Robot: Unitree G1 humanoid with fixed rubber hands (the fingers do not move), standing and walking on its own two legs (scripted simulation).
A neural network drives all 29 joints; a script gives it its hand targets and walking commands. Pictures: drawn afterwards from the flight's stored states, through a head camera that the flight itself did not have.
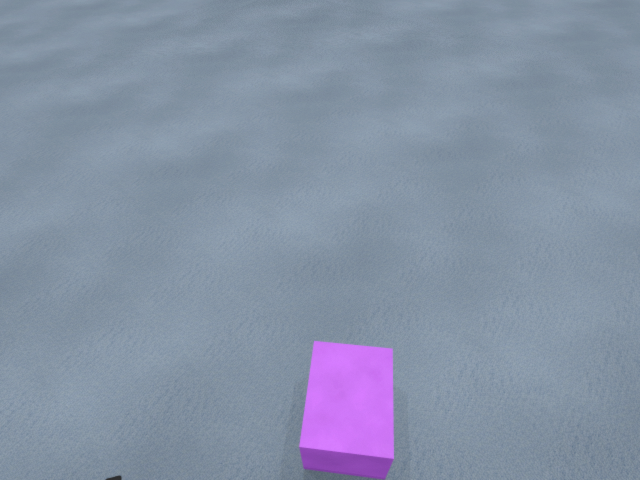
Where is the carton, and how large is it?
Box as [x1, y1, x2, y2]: [299, 341, 393, 479]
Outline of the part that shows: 314,341 299,445 303,467 308,469 384,479 393,459 392,349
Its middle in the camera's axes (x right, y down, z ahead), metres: +0.08 +0.49 +1.10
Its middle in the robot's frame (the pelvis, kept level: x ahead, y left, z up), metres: +0.46 -0.04 -0.67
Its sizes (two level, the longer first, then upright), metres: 0.284 0.228 0.217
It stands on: the floor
